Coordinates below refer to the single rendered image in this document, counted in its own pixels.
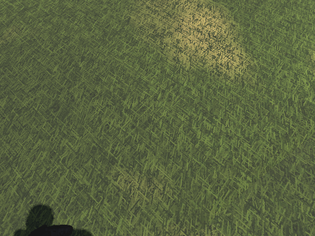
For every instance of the left robot hand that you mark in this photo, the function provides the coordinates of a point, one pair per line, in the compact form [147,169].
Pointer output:
[54,230]

